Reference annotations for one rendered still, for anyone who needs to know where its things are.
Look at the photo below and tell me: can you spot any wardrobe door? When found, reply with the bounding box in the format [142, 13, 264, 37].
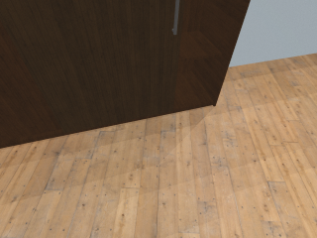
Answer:
[0, 0, 185, 133]
[0, 21, 61, 142]

